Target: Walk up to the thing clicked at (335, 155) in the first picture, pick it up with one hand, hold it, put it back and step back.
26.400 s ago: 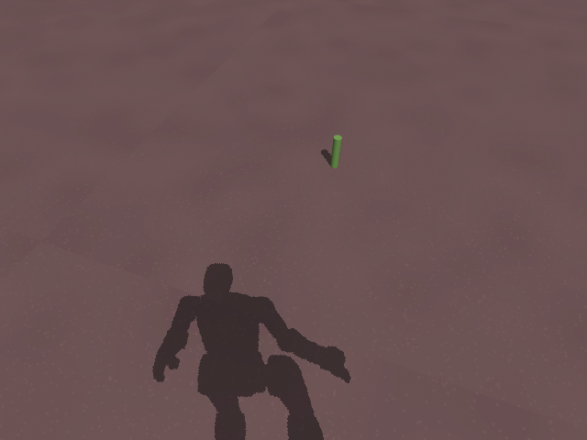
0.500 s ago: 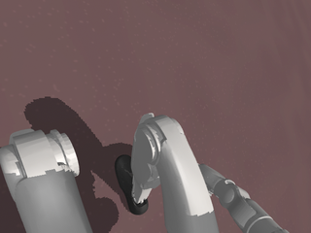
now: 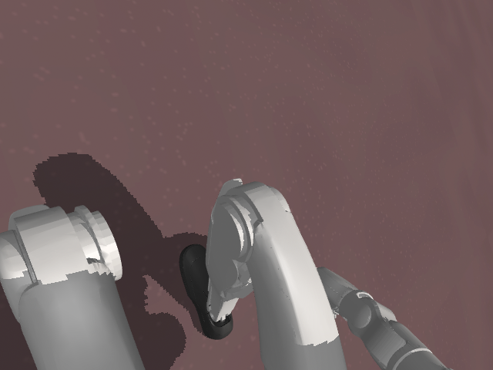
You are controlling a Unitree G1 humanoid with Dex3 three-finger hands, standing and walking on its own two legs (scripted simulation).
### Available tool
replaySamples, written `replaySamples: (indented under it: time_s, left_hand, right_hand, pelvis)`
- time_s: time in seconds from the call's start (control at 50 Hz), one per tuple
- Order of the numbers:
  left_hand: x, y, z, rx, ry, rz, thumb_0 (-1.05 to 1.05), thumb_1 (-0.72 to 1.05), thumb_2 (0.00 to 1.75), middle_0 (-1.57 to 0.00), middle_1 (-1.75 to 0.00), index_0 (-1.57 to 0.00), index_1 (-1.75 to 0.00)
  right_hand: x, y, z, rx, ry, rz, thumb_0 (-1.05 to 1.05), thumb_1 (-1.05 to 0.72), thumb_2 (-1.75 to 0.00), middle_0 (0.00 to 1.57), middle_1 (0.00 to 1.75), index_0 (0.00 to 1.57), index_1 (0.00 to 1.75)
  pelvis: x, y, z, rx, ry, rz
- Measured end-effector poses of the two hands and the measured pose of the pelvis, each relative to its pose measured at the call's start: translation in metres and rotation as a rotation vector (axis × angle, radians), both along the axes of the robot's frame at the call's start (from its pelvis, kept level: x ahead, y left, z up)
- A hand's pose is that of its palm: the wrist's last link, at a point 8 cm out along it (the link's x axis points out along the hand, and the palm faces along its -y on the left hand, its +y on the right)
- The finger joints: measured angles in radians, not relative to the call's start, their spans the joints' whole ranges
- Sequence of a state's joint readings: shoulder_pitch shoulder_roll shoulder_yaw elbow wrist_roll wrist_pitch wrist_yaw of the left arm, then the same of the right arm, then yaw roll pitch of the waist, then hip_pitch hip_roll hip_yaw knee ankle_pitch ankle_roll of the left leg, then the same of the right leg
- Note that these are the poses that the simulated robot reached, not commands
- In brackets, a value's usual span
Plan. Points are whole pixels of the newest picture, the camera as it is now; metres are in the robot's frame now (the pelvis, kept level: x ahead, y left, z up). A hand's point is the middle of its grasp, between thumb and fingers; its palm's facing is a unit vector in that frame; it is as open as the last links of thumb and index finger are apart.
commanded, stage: withdraw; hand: left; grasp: from the side
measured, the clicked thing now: out of the picture +0.40 +0.36 -0.19
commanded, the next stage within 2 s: rise in 0.40 s
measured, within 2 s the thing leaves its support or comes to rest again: neither
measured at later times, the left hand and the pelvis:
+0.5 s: hand out of the picture +0.37 +0.43 -0.08, palm faces +0.57 -0.82 -0.03, open 17.4 cm; pelvis +0.00 +0.00 +0.02, yaw +2 degrees
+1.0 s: hand out of the picture +0.25 +0.43 +0.05, palm faces +0.44 -0.74 -0.52, open 17.1 cm; pelvis +0.01 -0.02 +0.12, yaw +11 degrees
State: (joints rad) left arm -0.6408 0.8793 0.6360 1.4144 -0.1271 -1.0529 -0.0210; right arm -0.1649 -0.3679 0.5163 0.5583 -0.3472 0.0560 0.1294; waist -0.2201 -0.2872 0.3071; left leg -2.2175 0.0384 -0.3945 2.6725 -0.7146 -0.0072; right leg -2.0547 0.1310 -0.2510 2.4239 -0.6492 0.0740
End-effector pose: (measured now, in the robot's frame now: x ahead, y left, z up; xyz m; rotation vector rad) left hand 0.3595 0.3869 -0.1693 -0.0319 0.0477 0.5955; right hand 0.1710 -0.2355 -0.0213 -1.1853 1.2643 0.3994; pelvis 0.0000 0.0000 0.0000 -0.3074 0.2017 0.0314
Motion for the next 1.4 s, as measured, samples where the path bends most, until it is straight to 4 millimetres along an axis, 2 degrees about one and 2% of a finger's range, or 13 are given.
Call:
replaySamples:
  time_s: [0.16, 0.28, 0.4, 0.5, 0.68, 0.82, 0.88, 0.94, 1.0, 1.08, 1.16, 1.28, 1.4]
  left_hand:
    - [-0.002, 0.001, -0.002, -0.003, 0.004, 0.0, 0.0, -0.42, 0.2, -0.31, -0.24, -0.32, -0.24]
    - [-0.005, 0.02, 0.012, 0.031, -0.037, 0.024, -0.01, -0.48, 0.13, -0.18, -0.14, -0.18, -0.13]
    - [-0.018, 0.057, 0.056, 0.091, -0.075, 0.032, -0.01, -0.53, 0.09, -0.12, -0.09, -0.12, -0.08]
    - [-0.037, 0.077, 0.087, 0.085, -0.041, 0.015, -0.01, -0.57, 0.05, -0.09, -0.07, -0.1, -0.05]
    - [-0.068, 0.09, 0.128, 0.123, 0.219, -0.024, -0.01, -0.55, 0.04, -0.07, -0.06, -0.08, -0.05]
    - [-0.1, 0.108, 0.19, 0.214, 0.414, 0.052, -0.01, -0.51, 0.07, -0.07, -0.06, -0.07, -0.06]
    - [-0.116, 0.105, 0.216, 0.243, 0.495, 0.076, -0.01, -0.5, 0.08, -0.07, -0.06, -0.07, -0.06]
    - [-0.131, 0.091, 0.236, 0.254, 0.575, 0.074, -0.01, -0.48, 0.09, -0.07, -0.06, -0.06, -0.06]
    - [-0.142, 0.068, 0.253, 0.244, 0.642, 0.051, -0.01, -0.47, 0.1, -0.07, -0.06, -0.06, -0.07]
    - [-0.156, 0.034, 0.28, 0.202, 0.709, 0.025, -0.01, -0.47, 0.1, -0.07, -0.06, -0.06, -0.07]
    - [-0.165, 0.01, 0.316, 0.154, 0.746, 0.034, -0.01, -0.48, 0.09, -0.07, -0.06, -0.06, -0.06]
    - [-0.172, -0.011, 0.375, 0.095, 0.783, 0.068, -0.01, -0.5, 0.08, -0.07, -0.06, -0.06, -0.06]
    - [-0.171, -0.034, 0.426, 0.032, 0.8, 0.067, -0.01, -0.52, 0.06, -0.06, -0.05, -0.06, -0.05]
  right_hand:
    - [0.001, 0.002, 0.001, -0.003, 0.002, -0.001, -0.01, -0.91, -0.9, 0.21, 0.3, 0.21, 0.3]
    - [0.003, 0.002, 0.003, -0.008, -0.008, -0.014, -0.01, -0.9, -0.9, 0.21, 0.3, 0.21, 0.3]
    - [0.007, 0.0, 0.004, 0.02, -0.041, -0.07, -0.01, -0.9, -0.9, 0.21, 0.3, 0.21, 0.3]
    - [0.015, 0.0, 0.003, 0.08, -0.087, -0.119, 0.0, -0.89, -0.9, 0.21, 0.3, 0.21, 0.3]
    - [0.032, 0.004, 0.004, 0.217, -0.179, -0.29, 0.0, -0.92, -0.91, 0.21, 0.3, 0.21, 0.3]
    - [0.033, 0.002, 0.006, 0.302, -0.188, -0.419, 0.0, -0.92, -0.91, 0.21, 0.3, 0.21, 0.3]
    - [0.032, 0.0, 0.008, 0.332, -0.181, -0.476, 0.0, -0.92, -0.91, 0.21, 0.3, 0.21, 0.3]
    - [0.033, 0.002, 0.016, 0.364, -0.173, -0.518, 0.0, -0.91, -0.91, 0.21, 0.3, 0.21, 0.3]
    - [0.039, 0.006, 0.033, 0.397, -0.18, -0.541, 0.0, -0.91, -0.91, 0.21, 0.3, 0.21, 0.3]
    - [0.055, 0.014, 0.068, 0.44, -0.219, -0.548, 0.0, -0.91, -0.9, 0.21, 0.3, 0.21, 0.3]
    - [0.077, 0.021, 0.113, 0.477, -0.289, -0.535, 0.0, -0.91, -0.9, 0.21, 0.3, 0.21, 0.3]
    - [0.113, 0.029, 0.188, 0.528, -0.42, -0.502, 0.0, -0.9, -0.9, 0.21, 0.3, 0.21, 0.3]
    - [0.132, 0.034, 0.258, 0.557, -0.518, -0.48, 0.0, -0.9, -0.9, 0.21, 0.3, 0.2, 0.3]
  pelvis:
    - [0.0, 0.001, 0.002, -0.004, 0.002, 0.0]
    - [0.001, 0.0, 0.003, -0.002, 0.008, 0.004]
    - [0.003, -0.002, 0.01, 0.008, 0.049, 0.016]
    - [0.004, -0.003, 0.017, 0.019, 0.098, 0.029]
    - [0.004, -0.007, 0.04, 0.058, 0.194, 0.064]
    - [0.005, -0.011, 0.066, 0.091, 0.28, 0.089]
    - [0.006, -0.012, 0.081, 0.108, 0.317, 0.1]
    - [0.007, -0.013, 0.1, 0.123, 0.348, 0.107]
    - [0.01, -0.015, 0.125, 0.136, 0.371, 0.115]
    - [0.015, -0.019, 0.164, 0.152, 0.383, 0.128]
    - [0.025, -0.021, 0.206, 0.167, 0.374, 0.146]
    - [0.043, -0.02, 0.266, 0.184, 0.33, 0.174]
    - [0.061, -0.014, 0.321, 0.199, 0.263, 0.202]
